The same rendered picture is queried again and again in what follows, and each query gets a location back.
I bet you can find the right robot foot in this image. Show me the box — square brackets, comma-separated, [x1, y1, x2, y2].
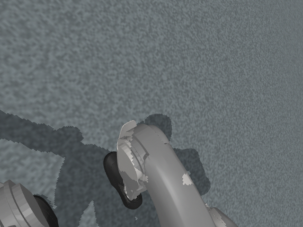
[103, 151, 143, 210]

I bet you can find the left robot foot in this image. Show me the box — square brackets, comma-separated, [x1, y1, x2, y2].
[34, 195, 59, 227]

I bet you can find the right robot hand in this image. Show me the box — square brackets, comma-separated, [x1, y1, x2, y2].
[205, 203, 238, 227]

